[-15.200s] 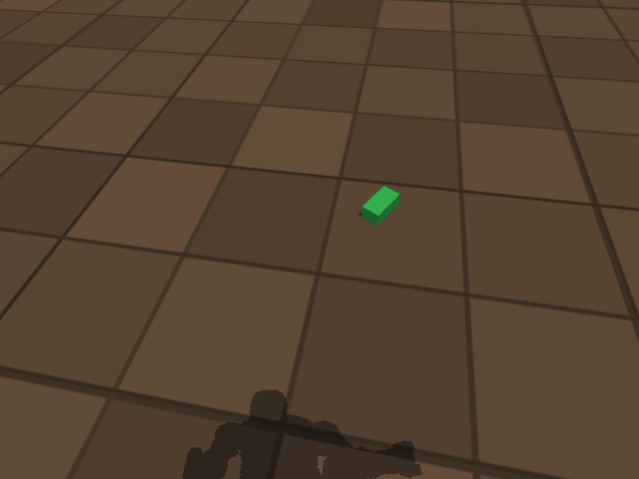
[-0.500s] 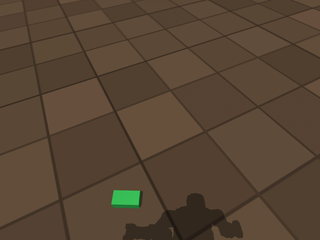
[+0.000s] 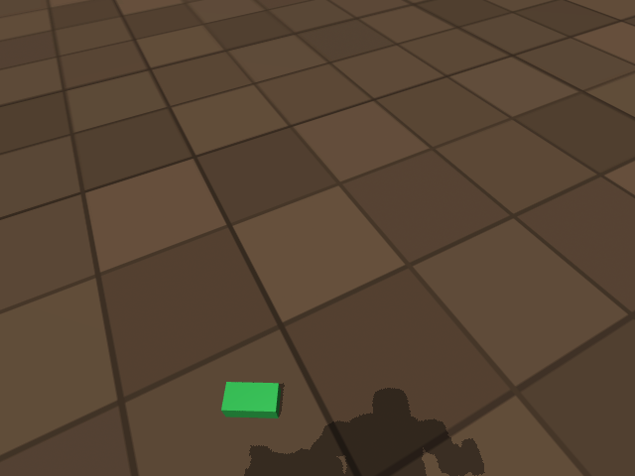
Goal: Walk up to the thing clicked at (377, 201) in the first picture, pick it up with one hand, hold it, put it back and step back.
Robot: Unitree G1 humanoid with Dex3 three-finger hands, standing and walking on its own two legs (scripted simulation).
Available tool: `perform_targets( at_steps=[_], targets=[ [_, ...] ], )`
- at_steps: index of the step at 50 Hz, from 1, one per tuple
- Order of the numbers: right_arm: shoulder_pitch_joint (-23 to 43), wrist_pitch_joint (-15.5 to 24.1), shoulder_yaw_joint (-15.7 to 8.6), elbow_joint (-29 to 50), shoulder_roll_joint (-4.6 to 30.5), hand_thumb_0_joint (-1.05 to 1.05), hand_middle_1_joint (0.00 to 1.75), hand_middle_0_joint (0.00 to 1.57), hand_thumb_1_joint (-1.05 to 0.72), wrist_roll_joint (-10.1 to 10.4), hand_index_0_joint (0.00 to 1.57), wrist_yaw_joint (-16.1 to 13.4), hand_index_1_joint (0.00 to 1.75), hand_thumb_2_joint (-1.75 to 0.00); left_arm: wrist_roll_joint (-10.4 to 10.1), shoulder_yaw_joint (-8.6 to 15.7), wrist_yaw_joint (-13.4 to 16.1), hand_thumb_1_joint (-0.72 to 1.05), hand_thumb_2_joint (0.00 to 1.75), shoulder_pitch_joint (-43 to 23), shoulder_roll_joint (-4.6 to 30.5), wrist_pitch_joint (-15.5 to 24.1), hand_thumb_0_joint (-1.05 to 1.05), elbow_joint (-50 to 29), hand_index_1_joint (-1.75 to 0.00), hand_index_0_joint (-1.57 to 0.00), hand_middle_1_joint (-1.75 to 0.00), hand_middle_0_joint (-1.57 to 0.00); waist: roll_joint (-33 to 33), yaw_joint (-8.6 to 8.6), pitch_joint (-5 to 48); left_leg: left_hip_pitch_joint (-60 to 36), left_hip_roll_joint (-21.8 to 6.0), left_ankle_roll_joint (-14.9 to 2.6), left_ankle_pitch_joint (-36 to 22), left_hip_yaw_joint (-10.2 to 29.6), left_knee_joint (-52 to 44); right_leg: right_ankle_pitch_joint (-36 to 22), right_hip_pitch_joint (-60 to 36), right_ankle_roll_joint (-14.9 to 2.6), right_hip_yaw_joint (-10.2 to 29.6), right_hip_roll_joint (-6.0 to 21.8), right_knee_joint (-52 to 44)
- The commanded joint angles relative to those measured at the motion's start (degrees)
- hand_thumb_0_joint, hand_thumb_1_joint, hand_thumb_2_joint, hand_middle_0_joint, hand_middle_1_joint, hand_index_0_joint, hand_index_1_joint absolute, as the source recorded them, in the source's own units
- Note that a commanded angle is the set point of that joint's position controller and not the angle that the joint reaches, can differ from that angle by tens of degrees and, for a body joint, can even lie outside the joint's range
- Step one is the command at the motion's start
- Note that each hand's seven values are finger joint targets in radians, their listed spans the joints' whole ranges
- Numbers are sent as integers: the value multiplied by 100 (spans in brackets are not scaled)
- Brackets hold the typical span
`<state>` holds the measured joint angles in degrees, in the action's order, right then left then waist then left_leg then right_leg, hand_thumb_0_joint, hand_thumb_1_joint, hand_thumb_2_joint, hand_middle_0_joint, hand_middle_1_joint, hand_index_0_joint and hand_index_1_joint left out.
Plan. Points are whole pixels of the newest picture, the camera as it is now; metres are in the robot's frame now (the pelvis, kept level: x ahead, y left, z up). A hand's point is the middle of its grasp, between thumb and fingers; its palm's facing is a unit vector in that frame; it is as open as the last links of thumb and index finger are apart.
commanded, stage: stand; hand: left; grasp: from above
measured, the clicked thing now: (252, 400) +0.45 +0.25 -0.75
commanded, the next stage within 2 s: rise first in 0.44 s
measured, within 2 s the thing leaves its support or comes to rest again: neither
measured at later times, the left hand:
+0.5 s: hand out of the picture +0.06 +0.26 -0.16, palm faces -0.03 -0.94 -0.35, open 7.4 cm
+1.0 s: hand out of the picture +0.13 +0.26 -0.19, palm faces -0.08 -0.91 -0.41, open 12.6 cm
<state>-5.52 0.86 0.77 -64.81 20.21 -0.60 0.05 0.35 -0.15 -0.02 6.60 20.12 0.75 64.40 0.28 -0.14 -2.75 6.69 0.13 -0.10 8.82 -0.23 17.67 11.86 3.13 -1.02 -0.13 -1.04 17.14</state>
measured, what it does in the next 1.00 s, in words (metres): stands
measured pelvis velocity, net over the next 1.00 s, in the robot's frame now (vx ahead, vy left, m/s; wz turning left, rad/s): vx -0.02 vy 0.01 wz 0.00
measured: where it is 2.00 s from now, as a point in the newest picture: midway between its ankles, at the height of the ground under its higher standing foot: outside the picture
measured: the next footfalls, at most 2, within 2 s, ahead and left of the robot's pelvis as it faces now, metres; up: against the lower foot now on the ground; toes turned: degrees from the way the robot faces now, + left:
none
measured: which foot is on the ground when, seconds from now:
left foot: down 0.00-1.00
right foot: down 0.00-1.00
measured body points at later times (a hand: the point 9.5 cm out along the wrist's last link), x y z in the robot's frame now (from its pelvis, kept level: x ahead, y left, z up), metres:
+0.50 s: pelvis +0.00 +0.00 +0.00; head +0.00 +0.00 +0.45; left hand +0.06 +0.30 -0.13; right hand +0.07 -0.30 -0.13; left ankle +0.01 +0.12 -0.75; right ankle -0.03 -0.11 -0.75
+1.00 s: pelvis -0.02 +0.01 -0.04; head +0.05 +0.01 +0.40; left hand +0.13 +0.31 -0.16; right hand +0.11 -0.25 -0.16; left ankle +0.01 +0.12 -0.75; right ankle -0.03 -0.11 -0.75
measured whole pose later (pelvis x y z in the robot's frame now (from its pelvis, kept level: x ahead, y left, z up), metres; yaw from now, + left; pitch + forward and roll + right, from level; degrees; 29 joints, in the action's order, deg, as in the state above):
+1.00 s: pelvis -0.02 +0.01 -0.04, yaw +0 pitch +10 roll -1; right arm -14.0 3.8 -0.7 -37.7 14.4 1.5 -1.1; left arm 8.9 7.0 0.8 4.0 17.7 -7.6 47.7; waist 0.8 -1.5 2.9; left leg 36.4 0.1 -1.1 20.1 -0.4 46.0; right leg 23.2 32.6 -0.4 -0.3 -1.0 45.3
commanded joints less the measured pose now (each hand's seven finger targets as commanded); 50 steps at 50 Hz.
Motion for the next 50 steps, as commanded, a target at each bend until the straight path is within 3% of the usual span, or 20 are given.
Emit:
perform_targets(
  at_steps=[1,16,24,27,28,29,30,31,32,33,34,36,37,38,39,40,42,43,46,50],
  targets=[
    [181,100,-264,318,1209,0,30,20,-90,25,20,-74,30,-90,2,230,83,90,90,-179,1234,122,0,-332,-30,-20,-30,-20,-45,-6,376,-272,-780,-141,-972,647,-183,-993,133,-44,606,851,-327],
    [173,113,-251,323,1207,0,30,20,-90,24,20,-74,30,-90,17,234,65,90,90,-133,1232,112,0,-349,-30,-20,-30,-20,40,11,343,-248,-784,-129,-787,687,-252,-724,217,-61,609,826,-343],
    [113,109,-258,323,1201,0,30,20,-90,11,20,-74,30,-90,18,224,72,90,90,-152,1257,131,0,-379,-30,-20,-30,-20,-59,-18,498,-361,-785,-168,-972,621,-140,-1087,136,-59,652,879,-322],
    [114,110,-254,307,1193,0,30,20,-92,13,20,-76,30,-91,10,219,71,89,90,-124,1246,121,0,-357,-34,-22,-34,-21,-85,-18,355,-302,-781,-145,-845,650,-215,-852,238,-56,635,847,-335],
    [58,404,-7,1910,271,0,30,20,-97,432,20,-196,30,-91,-286,157,158,81,92,-2135,205,665,0,-2368,-42,-20,-42,-23,262,-688,-98,584,55,-106,164,-157,206,-391,1603,21,132,133,93],
    [-228,411,-37,1632,439,0,30,20,-89,445,20,-238,30,-90,-296,268,193,73,94,-2575,493,623,0,-1951,-50,-18,-50,-21,-6,-469,67,509,62,-119,283,-148,253,-161,1300,28,51,134,99],
    [-419,367,-133,1554,621,0,30,20,-89,420,20,-279,30,-90,-149,693,229,65,94,-1709,1111,407,0,-1008,-58,-16,-58,-19,-277,-371,22,717,84,-149,429,-130,369,105,1384,10,-20,91,117],
    [-472,294,-194,1711,610,0,30,20,-88,413,20,-256,30,-89,-96,732,146,57,92,-1123,1050,261,0,-534,-66,-16,-66,-17,-204,-180,24,870,54,-138,393,-148,516,170,1425,-29,-58,84,306],
    [-530,292,-261,1822,583,0,30,20,-91,362,20,-276,30,-90,38,657,69,49,91,-1475,1035,225,0,-609,-74,-16,-74,-15,-355,-226,348,946,71,-169,276,-152,734,98,1537,-31,-28,82,484],
    [-620,334,-343,1913,595,0,30,20,-88,332,20,-312,30,-89,149,856,27,41,93,-1831,1368,297,0,-886,-82,-13,-82,-13,-239,-171,831,898,56,-162,95,-108,930,-181,1525,-19,11,94,726],
    [-658,383,-421,2100,600,0,30,20,-88,286,20,-305,30,-89,302,1008,-35,33,91,-1526,1507,275,0,-923,-89,-12,-90,-10,-26,-120,1278,920,89,-136,-188,-78,1123,-475,1446,-31,5,109,971],
    [-882,361,-517,2270,558,0,30,20,-92,198,20,-226,30,-90,665,1032,-155,17,92,-544,1154,92,0,-318,-98,-12,-101,-8,-118,57,1479,1317,140,-116,-357,-53,1541,-575,1630,-59,-20,77,1399],
    [-864,363,-561,2417,528,0,30,20,-92,204,20,-210,30,-90,752,1123,-152,9,95,-320,1205,51,0,-565,-99,-10,-101,-8,63,204,1745,1342,166,-92,-496,-66,1608,-688,1532,-66,4,66,1493],
    [-835,366,-566,2630,512,0,30,20,-93,205,20,-197,30,-91,747,1175,-101,1,95,-610,1244,16,0,-1178,-101,-9,-104,-6,293,220,2003,1210,164,-59,-489,-65,1615,-610,1521,-82,-14,38,1563],
    [-786,365,-555,2773,476,0,30,20,-93,222,20,-189,30,-90,781,1131,-40,-7,97,-396,1114,-110,0,-1327,-104,-8,-107,-5,445,283,1970,1150,125,-7,-472,-3,1529,-465,1655,-110,-75,-5,1546],
    [-697,351,-514,2890,442,0,30,20,-93,230,20,-177,30,-90,798,966,6,-15,97,-248,827,-280,0,-1132,-105,-8,-107,-6,387,176,1506,1441,116,0,-162,13,1525,-150,1917,-116,-87,-24,1512],
    [-521,379,-506,3143,440,0,30,20,-91,257,20,-169,30,-90,853,926,114,-31,97,-706,854,-497,0,-1551,-105,-8,-107,-7,170,75,1364,1724,46,-9,210,68,1654,204,2181,-97,-138,-65,1624],
    [-474,403,-507,3232,426,0,30,20,-91,265,20,-167,30,-90,876,938,142,-39,98,-580,870,-592,0,-1570,-106,-8,-107,-7,152,73,1233,1899,26,-6,376,94,1734,392,2367,-103,-155,-75,1721],
    [-628,503,-520,3413,386,0,30,20,-90,245,20,-173,30,-90,872,956,178,-54,98,-545,812,-742,0,-2068,-107,-8,-107,-8,43,-44,1351,2153,-17,-42,696,121,2076,684,2765,-76,-145,-78,2050],
    [-770,672,-540,3561,329,0,30,20,-90,221,20,-212,30,-90,944,1043,185,-57,99,-499,913,-711,0,-2936,-107,-8,-107,-8,105,-132,1718,2358,-46,-61,441,149,2626,458,3163,-42,-121,-69,2638]
  ],
)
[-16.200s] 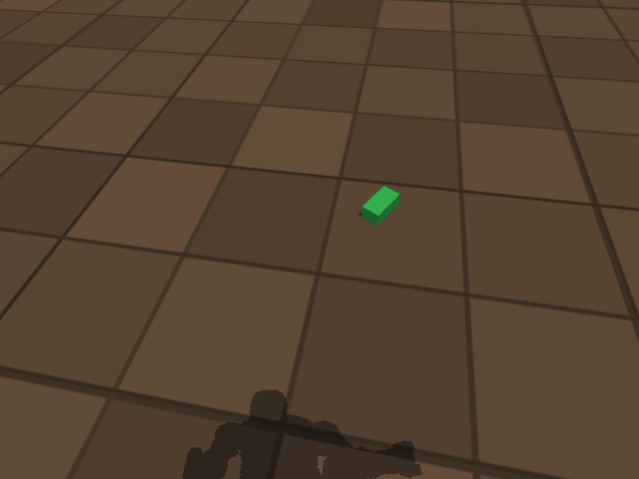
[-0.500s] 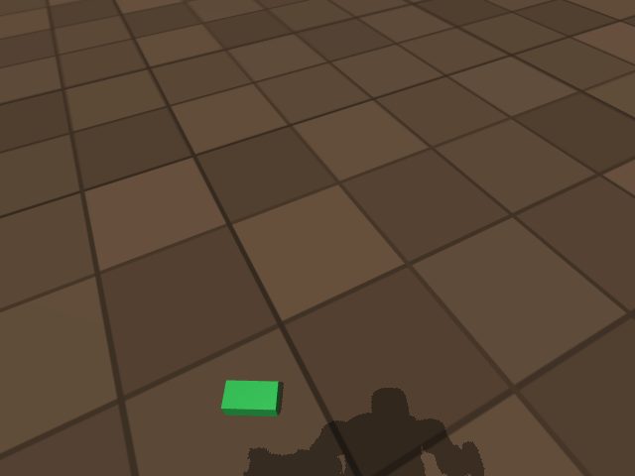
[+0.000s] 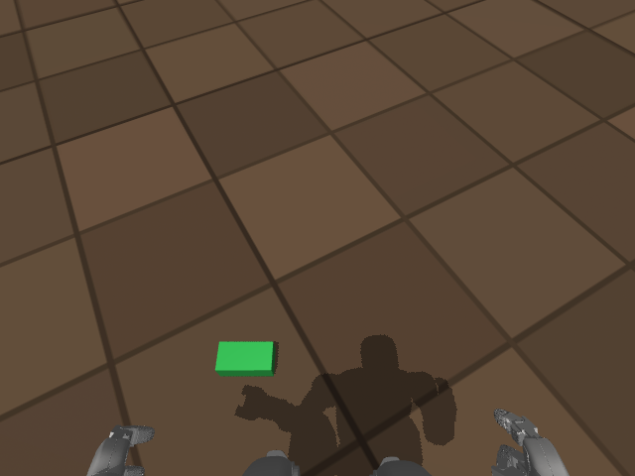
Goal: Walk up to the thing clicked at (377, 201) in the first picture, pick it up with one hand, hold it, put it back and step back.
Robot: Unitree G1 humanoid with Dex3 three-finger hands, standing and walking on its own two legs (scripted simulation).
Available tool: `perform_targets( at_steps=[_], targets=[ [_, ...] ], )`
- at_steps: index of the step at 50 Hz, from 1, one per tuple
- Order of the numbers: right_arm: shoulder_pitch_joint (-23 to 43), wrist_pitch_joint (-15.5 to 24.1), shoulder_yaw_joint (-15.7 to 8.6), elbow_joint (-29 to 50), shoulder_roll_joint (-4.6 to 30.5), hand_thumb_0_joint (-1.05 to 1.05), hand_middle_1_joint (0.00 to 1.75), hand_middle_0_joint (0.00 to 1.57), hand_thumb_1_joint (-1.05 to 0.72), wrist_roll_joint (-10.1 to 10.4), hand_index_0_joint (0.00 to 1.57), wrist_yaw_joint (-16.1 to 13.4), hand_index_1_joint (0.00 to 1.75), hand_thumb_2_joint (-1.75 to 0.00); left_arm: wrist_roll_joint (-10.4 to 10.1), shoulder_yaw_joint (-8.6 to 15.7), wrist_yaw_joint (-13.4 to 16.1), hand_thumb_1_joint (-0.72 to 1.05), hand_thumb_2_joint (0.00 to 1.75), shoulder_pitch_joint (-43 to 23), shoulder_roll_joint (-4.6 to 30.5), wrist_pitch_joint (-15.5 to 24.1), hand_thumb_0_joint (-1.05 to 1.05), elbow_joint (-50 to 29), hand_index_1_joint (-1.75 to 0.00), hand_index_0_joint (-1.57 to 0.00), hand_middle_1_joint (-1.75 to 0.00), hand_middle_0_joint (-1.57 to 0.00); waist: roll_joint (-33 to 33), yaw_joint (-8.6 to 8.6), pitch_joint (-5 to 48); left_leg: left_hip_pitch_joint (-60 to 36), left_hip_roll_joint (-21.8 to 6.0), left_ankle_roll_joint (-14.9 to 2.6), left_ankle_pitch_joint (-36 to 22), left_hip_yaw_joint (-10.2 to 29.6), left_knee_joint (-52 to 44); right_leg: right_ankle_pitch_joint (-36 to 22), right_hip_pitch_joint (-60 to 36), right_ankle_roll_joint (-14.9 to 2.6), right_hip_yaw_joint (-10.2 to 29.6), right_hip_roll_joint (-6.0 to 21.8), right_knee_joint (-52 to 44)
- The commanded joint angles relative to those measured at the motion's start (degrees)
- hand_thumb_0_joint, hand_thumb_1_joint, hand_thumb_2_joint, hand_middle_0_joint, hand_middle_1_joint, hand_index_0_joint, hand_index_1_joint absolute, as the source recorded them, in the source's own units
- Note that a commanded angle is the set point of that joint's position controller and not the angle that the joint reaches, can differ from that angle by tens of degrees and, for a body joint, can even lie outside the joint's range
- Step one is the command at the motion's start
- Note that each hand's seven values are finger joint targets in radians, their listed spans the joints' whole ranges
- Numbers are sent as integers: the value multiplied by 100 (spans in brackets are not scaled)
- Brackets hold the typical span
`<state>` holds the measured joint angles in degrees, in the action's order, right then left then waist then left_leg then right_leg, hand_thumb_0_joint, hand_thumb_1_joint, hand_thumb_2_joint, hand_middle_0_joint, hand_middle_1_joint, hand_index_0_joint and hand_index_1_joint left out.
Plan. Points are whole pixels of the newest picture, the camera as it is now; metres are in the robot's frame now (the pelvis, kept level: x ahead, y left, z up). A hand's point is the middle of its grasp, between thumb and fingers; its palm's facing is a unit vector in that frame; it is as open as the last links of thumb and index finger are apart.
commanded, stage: rise first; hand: left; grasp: from above
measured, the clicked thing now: (246, 359) +0.47 +0.23 -0.71
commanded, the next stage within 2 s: none
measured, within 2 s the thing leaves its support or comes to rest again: neither
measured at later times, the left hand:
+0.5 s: hand out of the picture +0.14 +0.25 -0.19, palm faces -0.19 -0.86 -0.47, open 14.2 cm
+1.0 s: hand (183, 441) +0.21 +0.27 -0.33, palm faces -0.42 -0.57 -0.70, open 14.3 cm
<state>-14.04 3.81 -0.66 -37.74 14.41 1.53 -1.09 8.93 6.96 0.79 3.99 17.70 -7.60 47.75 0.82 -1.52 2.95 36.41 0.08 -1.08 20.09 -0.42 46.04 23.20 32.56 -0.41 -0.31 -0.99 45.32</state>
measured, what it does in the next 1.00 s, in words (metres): lowers itself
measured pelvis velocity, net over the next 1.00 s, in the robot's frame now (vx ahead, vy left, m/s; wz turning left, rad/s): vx -0.04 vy -0.01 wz -0.02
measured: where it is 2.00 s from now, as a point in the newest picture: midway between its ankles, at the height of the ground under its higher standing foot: outside the picture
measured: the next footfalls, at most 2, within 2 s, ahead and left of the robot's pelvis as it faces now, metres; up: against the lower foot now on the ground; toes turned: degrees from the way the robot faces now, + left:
none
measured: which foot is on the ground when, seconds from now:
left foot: down 0.00-1.00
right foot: down 0.00-1.00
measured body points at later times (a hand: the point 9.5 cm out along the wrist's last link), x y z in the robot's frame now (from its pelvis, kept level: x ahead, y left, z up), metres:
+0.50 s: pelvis +0.01 +0.01 -0.06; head +0.11 +0.02 +0.38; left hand +0.15 +0.30 -0.16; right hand +0.19 -0.24 -0.14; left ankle +0.03 +0.11 -0.70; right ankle -0.01 -0.12 -0.70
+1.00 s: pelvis -0.04 -0.01 -0.20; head +0.12 +0.00 +0.22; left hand +0.23 +0.30 -0.29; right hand +0.15 -0.28 -0.30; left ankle +0.03 +0.11 -0.70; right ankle -0.01 -0.12 -0.70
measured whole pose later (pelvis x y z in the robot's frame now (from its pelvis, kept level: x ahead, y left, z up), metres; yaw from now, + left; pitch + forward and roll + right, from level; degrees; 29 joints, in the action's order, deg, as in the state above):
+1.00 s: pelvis -0.04 -0.01 -0.20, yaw -1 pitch +31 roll -2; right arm -5.0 12.0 -1.7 -34.9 17.5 0.1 0.9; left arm 33.3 6.3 3.6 -5.1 26.9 5.1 37.9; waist 0.6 -1.5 10.8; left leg 93.2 -1.0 -0.5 36.0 1.4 98.3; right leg 41.0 88.4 -1.5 -2.9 -1.8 98.5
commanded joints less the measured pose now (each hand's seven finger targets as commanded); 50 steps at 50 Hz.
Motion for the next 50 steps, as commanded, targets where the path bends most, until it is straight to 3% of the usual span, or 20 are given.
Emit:
perform_targets(
  at_steps=[1,3,12,22,28,31,32,36,38,40,42,43,45,48,50],
  targets=[
    [73,412,-400,908,884,0,30,20,-90,2,20,-108,30,-90,117,331,96,-57,100,-99,1126,126,0,-1432,-107,-8,-106,-8,106,20,1227,-547,-37,34,-701,151,-78,-692,316,-100,-75,-52,-69],
    [40,477,-415,957,853,0,30,20,-91,-4,20,-143,30,-90,187,409,112,-58,100,175,1197,116,0,-1737,-107,-8,-106,-8,166,20,1464,-563,-43,14,-845,155,113,-791,457,-93,-57,-49,92],
    [23,587,-394,1211,807,0,30,20,-94,-28,20,-178,30,-91,401,249,106,-59,98,1102,1029,-285,0,-2671,-106,-9,-106,-9,181,-41,1738,-182,-35,-50,-1270,164,834,-1175,832,-44,-63,-57,574],
    [107,702,-408,1482,815,0,30,20,-91,-56,20,-105,30,-90,571,248,141,-56,96,1612,1022,-443,0,-3316,-105,-9,-105,-8,481,23,1940,89,-153,28,-1631,403,1270,-948,1604,-108,-196,-114,1316],
    [149,741,-415,1552,796,0,30,20,-93,-49,20,-52,30,-91,705,253,173,-59,97,1861,1020,-419,0,-3555,-105,-9,-105,-9,420,51,2157,445,-116,12,-1474,442,1648,-863,1910,-103,-224,-140,1684],
    [203,750,-428,1605,804,0,30,20,-93,-44,20,-28,30,-91,736,308,189,-61,99,1918,1037,-389,0,-3688,-104,-8,-103,-9,428,87,2146,739,-79,8,-1069,400,1739,-679,2045,-125,-198,-137,1800],
    [235,762,-419,1572,823,0,30,20,-94,-40,20,-26,30,-91,759,245,177,-61,99,1673,1099,-374,0,-3734,-104,-8,-103,-9,435,-6,2161,799,-93,0,-1018,420,1823,-638,2184,-120,-204,-144,1852],
    [357,877,-392,1389,891,0,30,20,-96,-52,20,-36,30,-91,1148,245,206,-61,98,584,1351,-41,0,-2987,-104,-10,-104,-11,245,-234,1721,1748,-78,-31,-106,445,2304,-41,3041,-124,-181,-137,2354],
    [426,948,-424,1278,933,0,30,20,-96,-84,20,-19,30,-92,1377,400,218,-61,99,151,1566,270,0,-2604,-104,-9,-103,-10,287,-177,1762,2224,-56,-22,358,407,2624,287,3470,-130,-134,-113,2714],
    [458,1015,-449,1189,980,0,30,20,-94,-87,20,23,30,-91,1581,251,214,-61,99,-155,1489,584,0,-2357,-105,-9,-104,-10,359,-155,2053,2423,-47,8,507,413,2878,439,3868,-142,-114,-103,3079],
    [493,1085,-483,1090,1024,0,30,20,-94,-110,20,63,30,-91,1823,54,203,-61,100,-664,1510,918,0,-2400,-105,-9,-105,-10,556,-180,2531,2504,-53,26,574,426,3212,475,4290,-145,-114,-108,3427],
    [484,1099,-490,1029,1063,0,30,20,-95,-98,20,84,30,-91,1900,94,223,-61,100,-770,1622,1061,0,-2345,-106,-9,-105,-10,659,-145,2746,2474,-66,51,459,473,3329,433,4458,-150,-134,-111,3615],
    [509,1102,-496,893,1122,0,30,20,-94,-103,20,126,30,-91,2226,227,311,-61,103,-982,1879,1304,0,-1877,-106,-8,-104,-10,562,-93,2909,2903,-42,47,517,445,3693,459,4773,-149,-155,-140,3925],
    [531,1013,-493,752,1177,0,30,20,-95,-94,20,164,30,-91,2702,695,561,-61,102,-1522,2688,1572,0,-1632,-105,-10,-104,-11,584,122,3387,3494,2,-7,300,280,4314,272,4964,-137,-85,-177,4270],
    [486,922,-496,632,1202,0,30,20,-93,-68,20,213,30,-91,2936,654,654,-61,104,-1672,2652,1617,0,-1234,-106,-7,-105,-9,517,160,3566,3713,-10,-27,63,263,4588,138,5186,-152,-134,-194,4531]
  ],
)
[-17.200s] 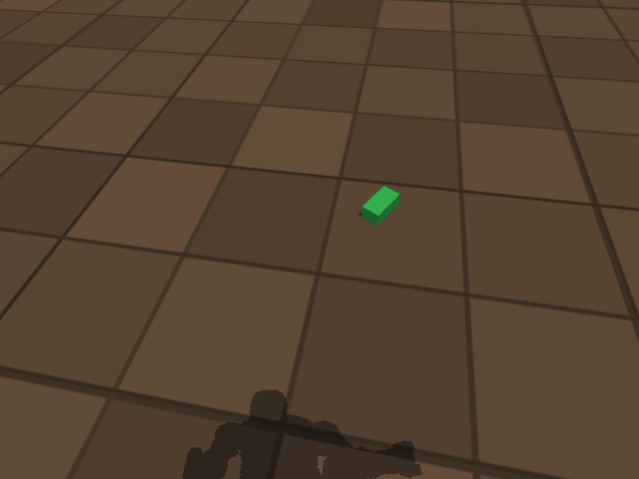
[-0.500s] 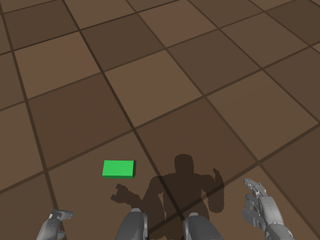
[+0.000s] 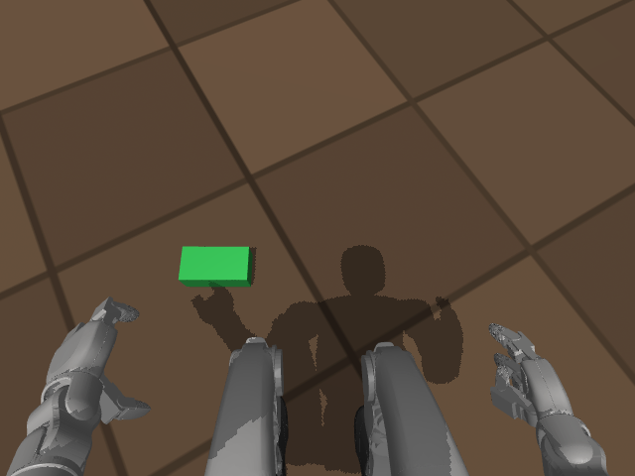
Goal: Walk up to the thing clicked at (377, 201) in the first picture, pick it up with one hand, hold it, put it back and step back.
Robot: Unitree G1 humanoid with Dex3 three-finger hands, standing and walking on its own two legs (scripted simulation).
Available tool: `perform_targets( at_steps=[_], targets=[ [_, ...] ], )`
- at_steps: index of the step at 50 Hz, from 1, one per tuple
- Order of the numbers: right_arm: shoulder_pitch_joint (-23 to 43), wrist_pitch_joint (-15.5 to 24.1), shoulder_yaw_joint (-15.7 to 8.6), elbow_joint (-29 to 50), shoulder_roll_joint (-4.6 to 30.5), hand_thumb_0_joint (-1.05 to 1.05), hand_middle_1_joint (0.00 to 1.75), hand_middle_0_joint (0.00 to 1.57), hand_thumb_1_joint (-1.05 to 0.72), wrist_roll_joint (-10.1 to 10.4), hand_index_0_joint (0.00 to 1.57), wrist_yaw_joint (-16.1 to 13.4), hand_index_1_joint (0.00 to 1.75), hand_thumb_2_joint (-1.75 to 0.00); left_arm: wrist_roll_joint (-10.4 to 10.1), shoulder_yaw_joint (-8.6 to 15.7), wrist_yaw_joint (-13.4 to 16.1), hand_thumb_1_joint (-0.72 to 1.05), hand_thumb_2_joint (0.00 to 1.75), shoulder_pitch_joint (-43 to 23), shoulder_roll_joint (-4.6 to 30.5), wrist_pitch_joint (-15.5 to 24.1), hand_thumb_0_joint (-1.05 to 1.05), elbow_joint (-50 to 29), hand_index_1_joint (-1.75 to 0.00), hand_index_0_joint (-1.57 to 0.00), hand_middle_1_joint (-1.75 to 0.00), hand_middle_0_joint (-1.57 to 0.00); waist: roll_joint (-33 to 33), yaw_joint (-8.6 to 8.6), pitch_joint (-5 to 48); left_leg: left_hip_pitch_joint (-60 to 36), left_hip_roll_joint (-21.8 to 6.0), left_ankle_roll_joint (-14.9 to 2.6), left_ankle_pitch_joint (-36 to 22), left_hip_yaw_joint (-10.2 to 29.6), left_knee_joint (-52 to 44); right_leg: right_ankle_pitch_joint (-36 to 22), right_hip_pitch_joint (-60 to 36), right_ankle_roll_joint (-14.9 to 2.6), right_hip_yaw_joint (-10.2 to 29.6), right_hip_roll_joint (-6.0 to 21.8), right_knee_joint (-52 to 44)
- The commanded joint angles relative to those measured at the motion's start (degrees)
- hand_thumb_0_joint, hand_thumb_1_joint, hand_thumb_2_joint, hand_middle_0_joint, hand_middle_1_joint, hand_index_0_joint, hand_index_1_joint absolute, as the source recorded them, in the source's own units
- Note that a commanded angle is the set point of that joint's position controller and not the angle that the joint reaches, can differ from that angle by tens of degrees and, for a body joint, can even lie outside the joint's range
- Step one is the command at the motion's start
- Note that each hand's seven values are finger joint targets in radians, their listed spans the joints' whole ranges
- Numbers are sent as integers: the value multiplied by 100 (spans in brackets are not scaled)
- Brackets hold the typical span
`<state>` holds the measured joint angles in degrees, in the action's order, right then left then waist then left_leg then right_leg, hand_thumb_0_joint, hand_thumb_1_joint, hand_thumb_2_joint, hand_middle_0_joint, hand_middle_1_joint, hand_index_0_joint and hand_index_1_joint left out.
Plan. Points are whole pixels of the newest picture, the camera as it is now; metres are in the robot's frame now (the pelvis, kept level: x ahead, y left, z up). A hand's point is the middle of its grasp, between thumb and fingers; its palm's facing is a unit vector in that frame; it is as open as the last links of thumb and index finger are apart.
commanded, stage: rise first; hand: left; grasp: from above
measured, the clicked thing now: (217, 267) +0.51 +0.25 -0.51
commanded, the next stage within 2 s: none
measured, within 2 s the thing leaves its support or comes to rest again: neither
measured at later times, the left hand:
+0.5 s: hand (162, 300) +0.38 +0.30 -0.29, palm faces -0.46 -0.16 -0.87, open 14.2 cm
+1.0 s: hand (174, 285) +0.42 +0.30 -0.35, palm faces -0.46 +0.01 -0.89, open 14.3 cm
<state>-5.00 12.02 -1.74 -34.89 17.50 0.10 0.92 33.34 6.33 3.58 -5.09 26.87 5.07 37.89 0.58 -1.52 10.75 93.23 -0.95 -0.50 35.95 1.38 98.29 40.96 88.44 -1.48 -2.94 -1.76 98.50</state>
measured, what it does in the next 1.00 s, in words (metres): lowers itself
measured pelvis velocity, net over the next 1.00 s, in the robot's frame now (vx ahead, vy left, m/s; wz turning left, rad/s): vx -0.04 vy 0.01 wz -0.15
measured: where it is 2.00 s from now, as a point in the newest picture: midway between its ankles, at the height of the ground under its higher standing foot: (323, 469)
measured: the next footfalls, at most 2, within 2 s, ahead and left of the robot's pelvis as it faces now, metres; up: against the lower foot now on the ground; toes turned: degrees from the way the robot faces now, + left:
none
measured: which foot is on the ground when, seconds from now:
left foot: down 0.00-1.00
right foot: down 0.00-1.00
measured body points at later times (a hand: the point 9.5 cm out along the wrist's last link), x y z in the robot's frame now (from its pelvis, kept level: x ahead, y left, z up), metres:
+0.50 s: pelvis -0.04 +0.00 -0.15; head +0.18 +0.03 +0.24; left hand +0.40 +0.30 -0.24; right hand +0.03 -0.28 -0.27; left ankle +0.07 +0.11 -0.51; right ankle +0.04 -0.11 -0.51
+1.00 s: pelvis -0.04 +0.01 -0.20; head +0.21 +0.06 +0.18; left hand +0.44 +0.30 -0.30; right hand +0.02 -0.27 -0.31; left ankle +0.07 +0.11 -0.51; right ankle +0.04 -0.11 -0.51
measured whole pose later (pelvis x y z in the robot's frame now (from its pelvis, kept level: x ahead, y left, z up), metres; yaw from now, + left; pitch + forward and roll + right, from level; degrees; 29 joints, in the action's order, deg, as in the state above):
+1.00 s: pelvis -0.04 +0.01 -0.20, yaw -8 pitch +33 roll -9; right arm -4.9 0.2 3.0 -42.7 14.9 -7.6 6.2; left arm 73.8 7.3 19.2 -48.4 47.3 20.5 74.7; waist -2.1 -8.9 2.6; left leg 131.9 -3.2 -2.3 36.7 6.5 134.2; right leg 41.2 124.2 -0.5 -8.5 -3.8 131.0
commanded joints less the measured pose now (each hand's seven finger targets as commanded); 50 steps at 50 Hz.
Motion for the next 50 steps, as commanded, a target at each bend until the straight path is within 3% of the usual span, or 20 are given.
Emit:
perform_targets(
  at_steps=[1,6,8,9,12,13,15,18,23,32,35,39,41,46,50],
  targets=[
    [-436,65,-404,296,888,0,30,20,-94,68,20,32,30,-91,598,669,406,-61,104,-983,1709,370,0,-76,-107,-8,-105,-10,515,165,2840,-1811,106,-111,-1556,14,-468,-1687,-364,-30,143,-129,-764],
    [-634,-47,-516,-7,856,0,30,20,-91,2,20,124,30,-91,971,495,317,-59,104,-2438,1980,646,0,482,-106,-8,-105,-9,75,18,3164,-800,88,-197,-999,-68,319,-1316,-152,19,158,-169,-475],
    [-726,-80,-531,-123,880,0,30,20,-92,-34,20,140,30,-91,1272,434,314,-61,106,-2946,2186,824,0,619,-105,-7,-103,-9,127,-59,3260,-555,65,-178,-741,-75,549,-1076,42,19,133,-187,-301],
    [-749,-100,-524,-183,882,0,30,20,-90,-50,20,136,30,-90,1407,536,341,-59,105,-3119,2465,916,0,727,-104,-7,-102,-9,110,10,3274,-398,60,-172,-653,-85,656,-958,35,23,154,-194,-254],
    [-848,-193,-502,-298,886,0,30,20,-87,-117,20,174,30,-90,1696,531,492,-57,106,-3724,2629,1205,0,820,-102,-5,-101,-7,278,-65,3502,-220,47,-154,-570,-71,911,-868,262,7,82,-219,20],
    [-880,-228,-499,-346,899,0,30,20,-87,-138,20,184,30,-90,1799,605,572,-57,106,-3795,2721,1266,0,860,-103,-4,-101,-6,401,6,3660,-377,39,-137,-648,-46,937,-911,382,-19,15,-229,140],
    [-891,-307,-472,-395,919,0,30,20,-85,-186,20,197,30,-89,2010,675,728,-55,106,-4111,2943,1360,0,1120,-102,-3,-100,-5,516,-31,3583,-274,26,-135,-542,-23,1064,-787,663,-36,-33,-251,258],
    [-992,-483,-441,-485,939,0,30,20,-85,-238,20,238,30,-89,2359,717,954,-56,108,-4296,3004,1371,0,1472,-101,-2,-99,-4,706,-36,3586,-274,12,-118,-554,43,1120,-814,992,-82,-180,-269,518],
    [-1042,-776,-375,-521,968,0,30,20,-87,-321,20,296,30,-90,2779,592,1174,-56,106,-4669,3048,1262,0,2058,-100,-3,-99,-4,767,-178,3318,-36,-13,-138,-450,198,1257,-767,1482,-114,-364,-294,851],
    [-1121,-1003,-231,-639,1039,0,30,20,-89,-482,20,355,30,-90,3263,218,1276,-56,104,-5484,3124,1397,0,2373,-98,-5,-97,-5,1147,-512,2991,91,-59,-102,-315,413,1584,-740,2147,-123,-507,-278,1340],
    [-1149,-1060,-167,-679,1100,0,30,20,-90,-536,20,375,30,-90,3466,357,1396,-57,104,-5591,3406,1502,0,2411,-98,-5,-97,-5,1385,-498,3069,2,-76,-68,-506,453,1711,-876,2269,-126,-542,-287,1528],
    [-1115,-1125,-68,-692,1103,0,30,20,-91,-630,20,405,30,-90,3722,351,1585,-57,104,-5760,3474,1561,0,2591,-99,-5,-98,-6,1506,-594,2979,80,-103,-69,-535,473,1868,-923,2421,-111,-608,-303,1654],
    [-1127,-1150,-38,-713,1111,0,30,20,-91,-670,20,418,30,-90,3817,424,1670,-56,102,-5804,3614,1576,0,2626,-99,-6,-99,-6,1548,-555,3125,21,-104,-73,-697,449,1949,-1036,2377,-111,-612,-320,1709],
    [-1118,-1178,-22,-738,1167,0,30,20,-91,-743,20,452,30,-91,3969,384,1792,-57,103,-5898,3690,1548,0,2832,-99,-5,-99,-6,1605,-640,3154,-17,-138,-94,-795,500,2129,-1110,2514,-92,-682,-359,1846],
    [-1205,-1167,51,-718,1155,0,30,20,-91,-811,20,471,30,-91,3926,431,1835,-56,102,-6012,3760,1536,0,2932,-100,-6,-100,-5,1492,-762,3039,240,-157,-123,-894,485,2311,-1283,2387,-55,-722,-377,1886]
  ],
)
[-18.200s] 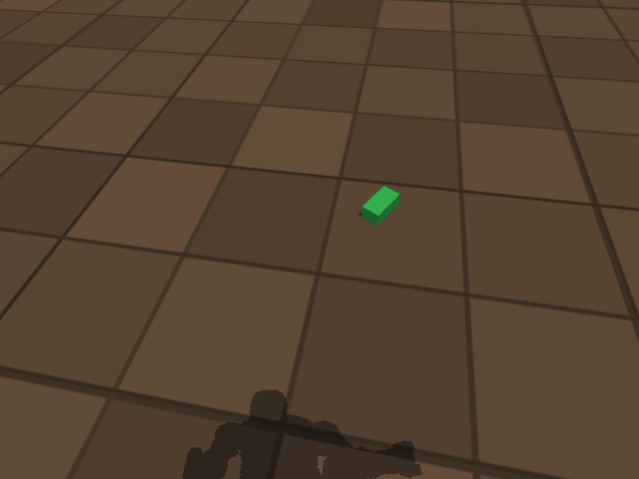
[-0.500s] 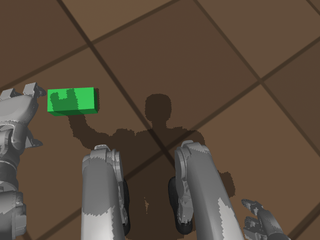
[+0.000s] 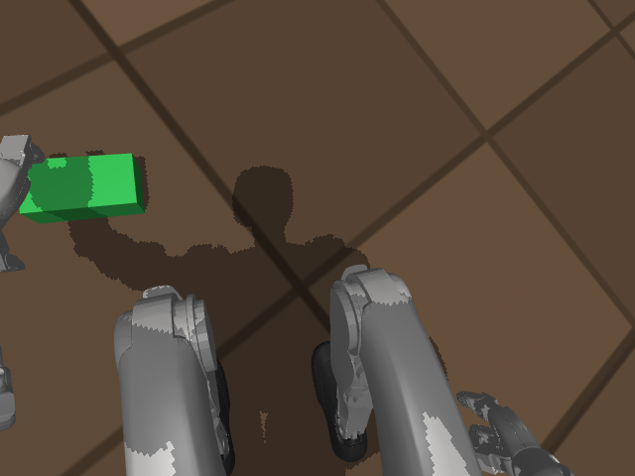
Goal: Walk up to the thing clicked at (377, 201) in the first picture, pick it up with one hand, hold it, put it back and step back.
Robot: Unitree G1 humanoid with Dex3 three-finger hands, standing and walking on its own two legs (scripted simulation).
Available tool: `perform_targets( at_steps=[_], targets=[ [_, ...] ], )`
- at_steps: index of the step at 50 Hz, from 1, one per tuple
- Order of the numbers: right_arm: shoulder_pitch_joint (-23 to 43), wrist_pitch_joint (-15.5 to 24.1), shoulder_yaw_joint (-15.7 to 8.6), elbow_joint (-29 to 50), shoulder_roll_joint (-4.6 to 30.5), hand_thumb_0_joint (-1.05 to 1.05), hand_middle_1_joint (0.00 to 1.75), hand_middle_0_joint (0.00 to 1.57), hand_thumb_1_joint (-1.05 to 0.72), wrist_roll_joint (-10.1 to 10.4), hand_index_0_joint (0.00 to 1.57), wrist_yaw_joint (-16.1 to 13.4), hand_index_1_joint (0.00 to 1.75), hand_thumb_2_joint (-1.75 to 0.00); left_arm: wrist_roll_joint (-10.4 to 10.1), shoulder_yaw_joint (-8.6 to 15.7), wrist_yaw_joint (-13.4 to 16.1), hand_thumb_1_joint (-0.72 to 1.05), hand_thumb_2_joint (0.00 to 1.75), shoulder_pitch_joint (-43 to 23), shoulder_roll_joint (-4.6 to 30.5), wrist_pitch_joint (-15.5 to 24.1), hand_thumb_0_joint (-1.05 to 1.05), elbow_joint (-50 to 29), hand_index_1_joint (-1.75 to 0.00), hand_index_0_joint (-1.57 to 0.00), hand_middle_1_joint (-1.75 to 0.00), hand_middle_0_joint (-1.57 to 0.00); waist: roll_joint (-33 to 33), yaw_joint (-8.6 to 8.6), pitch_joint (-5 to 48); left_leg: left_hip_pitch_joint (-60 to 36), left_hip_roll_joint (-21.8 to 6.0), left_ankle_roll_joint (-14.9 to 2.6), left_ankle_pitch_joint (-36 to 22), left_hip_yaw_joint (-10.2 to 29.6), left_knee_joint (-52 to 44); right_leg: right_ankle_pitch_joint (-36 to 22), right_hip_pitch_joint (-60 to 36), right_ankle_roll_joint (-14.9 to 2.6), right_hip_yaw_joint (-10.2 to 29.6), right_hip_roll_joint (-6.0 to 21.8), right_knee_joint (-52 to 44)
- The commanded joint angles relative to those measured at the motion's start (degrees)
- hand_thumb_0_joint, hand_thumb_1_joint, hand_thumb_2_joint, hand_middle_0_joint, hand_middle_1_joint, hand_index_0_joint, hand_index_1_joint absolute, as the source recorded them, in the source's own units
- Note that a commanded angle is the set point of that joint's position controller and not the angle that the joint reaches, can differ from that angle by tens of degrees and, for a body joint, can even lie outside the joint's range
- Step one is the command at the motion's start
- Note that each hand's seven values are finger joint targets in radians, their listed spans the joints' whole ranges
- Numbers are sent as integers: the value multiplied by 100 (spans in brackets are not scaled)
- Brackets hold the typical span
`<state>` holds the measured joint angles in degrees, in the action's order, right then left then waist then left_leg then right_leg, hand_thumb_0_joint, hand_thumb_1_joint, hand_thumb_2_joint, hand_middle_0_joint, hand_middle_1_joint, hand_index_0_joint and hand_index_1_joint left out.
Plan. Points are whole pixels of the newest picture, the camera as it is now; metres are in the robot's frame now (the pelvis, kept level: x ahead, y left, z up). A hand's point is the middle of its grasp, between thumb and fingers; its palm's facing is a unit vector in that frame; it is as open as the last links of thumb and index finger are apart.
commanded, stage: rise first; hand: left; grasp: from above
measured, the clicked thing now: (85, 188) +0.50 +0.32 -0.31
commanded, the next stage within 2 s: approach in 1.94 s
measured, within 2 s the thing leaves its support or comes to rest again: neither
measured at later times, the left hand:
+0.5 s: hand (23, 207) +0.44 +0.35 -0.19, palm faces -0.45 -0.09 -0.89, open 14.2 cm
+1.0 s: hand (28, 203) +0.45 +0.35 -0.20, palm faces -0.45 -0.09 -0.89, open 14.2 cm
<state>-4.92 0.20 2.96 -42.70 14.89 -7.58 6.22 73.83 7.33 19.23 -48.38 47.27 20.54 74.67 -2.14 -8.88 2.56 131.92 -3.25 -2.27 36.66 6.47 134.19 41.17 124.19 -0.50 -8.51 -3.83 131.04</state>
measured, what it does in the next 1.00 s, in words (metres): stands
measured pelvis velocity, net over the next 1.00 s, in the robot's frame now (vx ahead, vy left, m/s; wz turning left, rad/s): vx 0.00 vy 0.00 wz -0.06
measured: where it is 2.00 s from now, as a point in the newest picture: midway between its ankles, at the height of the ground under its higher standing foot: (280, 428)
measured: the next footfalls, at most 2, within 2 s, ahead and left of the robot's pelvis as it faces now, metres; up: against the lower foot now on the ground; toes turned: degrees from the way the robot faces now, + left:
none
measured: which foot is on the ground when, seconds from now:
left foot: down 0.00-1.00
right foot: down 0.00-1.00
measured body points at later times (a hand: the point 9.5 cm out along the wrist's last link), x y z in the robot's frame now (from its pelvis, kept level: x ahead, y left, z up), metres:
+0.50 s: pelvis +0.00 +0.00 -0.02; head +0.24 +0.09 +0.35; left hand +0.46 +0.36 -0.14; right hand +0.07 -0.27 -0.12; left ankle +0.09 +0.12 -0.31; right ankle +0.09 -0.11 -0.31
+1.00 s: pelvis +0.00 +0.00 -0.03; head +0.25 +0.10 +0.33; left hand +0.47 +0.36 -0.15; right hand +0.08 -0.27 -0.12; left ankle +0.09 +0.12 -0.31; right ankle +0.09 -0.11 -0.31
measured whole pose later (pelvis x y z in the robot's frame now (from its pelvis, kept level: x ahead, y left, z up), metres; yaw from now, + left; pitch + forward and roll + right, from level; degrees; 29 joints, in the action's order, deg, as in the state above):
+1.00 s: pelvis +0.00 +0.00 -0.03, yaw -3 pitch +31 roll -11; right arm -4.5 0.9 8.5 -40.8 15.5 -9.8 7.5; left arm 73.6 9.3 20.2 -52.6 54.3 20.7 80.7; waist -4.2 -12.2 -2.2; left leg 135.1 -3.9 -2.1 38.1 10.0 140.8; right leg 41.2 126.5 -0.3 -11.6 -5.1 135.3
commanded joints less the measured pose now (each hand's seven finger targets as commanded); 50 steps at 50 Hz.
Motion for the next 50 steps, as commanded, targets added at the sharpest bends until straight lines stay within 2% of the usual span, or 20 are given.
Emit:
perform_targets(
  at_steps=[1,4,7,10,12,14,18,20,22,24,27,30,32,34,36,39,40,44,48,50],
  targets=[
    [-1239,7,-347,35,1342,0,30,20,-91,-47,20,-45,30,-91,-123,353,277,-57,102,-1659,1756,-20,0,-684,-100,-6,-100,-6,1696,-39,3858,-3549,83,39,-1024,-43,-1223,-1373,-1281,-143,-155,-181,-1371],
    [-1267,20,-305,54,1368,0,30,20,-91,-78,20,-30,30,-91,-165,413,299,-56,101,-1684,1853,-69,0,-529,-100,-6,-101,-6,1672,-58,3869,-3328,77,27,-1049,-109,-1115,-1439,-1440,-121,-153,-204,-1355],
    [-1187,37,-295,120,1454,0,30,20,-91,-96,20,-36,30,-90,-205,306,265,-55,101,-1733,1827,-103,0,-367,-101,-6,-101,-5,1547,-129,3719,-3101,72,5,-761,-107,-1051,-1217,-1397,-117,-156,-216,-1376],
    [-1269,4,-166,54,1361,0,30,20,-91,-115,20,-31,30,-90,-158,438,197,-56,101,-1798,2184,-85,0,-450,-100,-6,-101,-6,1688,-100,3814,-2977,75,7,-883,-138,-956,-1361,-1623,-107,-148,-232,-1318],
    [-1235,-9,-161,72,1378,0,30,20,-91,-121,20,-26,30,-90,-189,456,192,-55,100,-1755,2217,-79,0,-417,-101,-6,-102,-5,1744,-67,3751,-2936,64,18,-783,-119,-971,-1274,-1574,-124,-158,-248,-1298],
    [-1221,-6,-162,116,1448,0,30,20,-91,-136,20,-25,30,-90,-196,403,193,-55,100,-1856,2180,-42,0,-471,-101,-6,-102,-5,1730,-151,3764,-2903,58,10,-768,-102,-886,-1264,-1553,-117,-179,-268,-1281],
    [-1207,4,-130,138,1490,0,30,20,-91,-145,20,-21,30,-90,-191,444,209,-55,100,-1789,2258,-29,0,-420,-101,-6,-102,-5,1849,-153,3712,-3018,41,20,-901,-71,-839,-1372,-1461,-122,-204,-277,-1216],
    [-1167,0,-109,145,1525,0,30,20,-91,-150,20,-19,30,-90,-181,381,224,-55,100,-1812,2171,-35,0,-301,-101,-6,-102,-5,1866,-203,3505,-2965,24,32,-666,-13,-885,-1170,-1233,-136,-252,-277,-1193],
    [-1135,3,-82,144,1529,0,30,20,-91,-142,20,-20,30,-90,-157,384,247,-61,107,-1817,2216,-35,0,-332,-100,-4,-97,-6,2029,-151,3454,-3051,21,73,-510,61,-988,-1021,-1078,-176,-290,-274,-1108],
    [-1095,26,-82,162,1554,0,30,20,-91,-120,20,-14,30,-90,-159,362,261,-57,102,-1816,2197,-53,0,-344,-100,-5,-100,-6,2219,-143,3407,-3252,0,113,-466,150,-1071,-963,-876,-198,-327,-257,-1007],
    [-1138,28,-118,170,1615,0,30,20,-91,-119,20,-11,30,-90,-116,359,275,-56,102,-1932,2218,-35,0,-472,-100,-5,-100,-6,2320,-214,3560,-3453,-23,141,-636,245,-1066,-1118,-793,-189,-387,-242,-891],
    [-1213,9,-80,134,1577,0,30,20,-91,-129,20,1,30,-90,-69,390,306,-57,102,-1845,2267,-41,0,-510,-101,-5,-101,-6,2237,-196,3731,-3394,0,95,-1107,104,-848,-1542,-1119,-148,-323,-274,-960],
    [-1214,24,-59,136,1545,0,30,20,-91,-127,20,19,30,-90,-156,357,316,-55,100,-1722,2161,-60,0,-376,-102,-6,-102,-6,2095,-199,3544,-3301,6,63,-1103,80,-818,-1516,-1119,-133,-300,-273,-1006],
    [-1211,32,-39,134,1562,0,30,20,-91,-130,20,26,30,-90,-190,326,323,-55,100,-1796,2143,-43,0,-196,-101,-6,-102,-5,1960,-296,3401,-3062,12,46,-948,93,-801,-1439,-1122,-121,-316,-271,-1030],
    [-1198,41,-5,148,1536,0,30,20,-91,-135,20,31,30,-91,-193,283,310,-55,99,-1761,2183,-39,0,-186,-102,-6,-103,-6,1944,-265,3283,-2900,15,36,-875,39,-779,-1411,-1239,-121,-282,-282,-1090],
    [-1227,45,-9,156,1566,0,30,20,-91,-151,20,41,30,-90,-215,419,307,-54,99,-1845,2358,-25,0,-282,-102,-7,-103,-6,1870,-232,3606,-3005,5,11,-1095,8,-627,-1581,-1453,-86,-259,-289,-1089],
    [-1228,44,17,157,1552,0,30,20,-91,-166,20,45,30,-90,-187,375,301,-54,99,-1832,2343,-28,0,-238,-102,-7,-103,-6,1884,-267,3624,-2978,4,17,-1073,24,-631,-1556,-1465,-93,-273,-309,-1062],
    [-1228,56,27,171,1570,0,30,20,-91,-195,20,54,30,-90,-224,417,306,-54,98,-1925,2381,17,0,-211,-102,-7,-103,-6,1797,-342,3559,-2876,-3,3,-1017,41,-568,-1530,-1505,-74,-291,-317,-1084],
    [-1192,42,73,177,1586,0,30,20,-91,-208,20,59,30,-90,-118,467,330,-55,100,-1961,2538,35,0,-261,-102,-6,-102,-6,2051,-299,3628,-2971,-8,38,-1036,61,-593,-1516,-1464,-105,-326,-337,-1016],
    [-1199,59,77,186,1591,0,30,20,-91,-220,20,72,30,-90,-105,386,335,-55,99,-1881,2384,12,0,-125,-102,-6,-103,-6,2071,-360,3473,-3060,-17,52,-1042,117,-630,-1511,-1312,-119,-375,-320,-943]
  ],
)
